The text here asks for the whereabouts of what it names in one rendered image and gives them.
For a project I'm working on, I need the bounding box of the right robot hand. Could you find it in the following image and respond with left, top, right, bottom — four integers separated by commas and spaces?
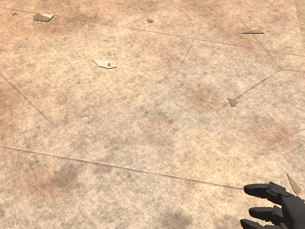
240, 181, 305, 229

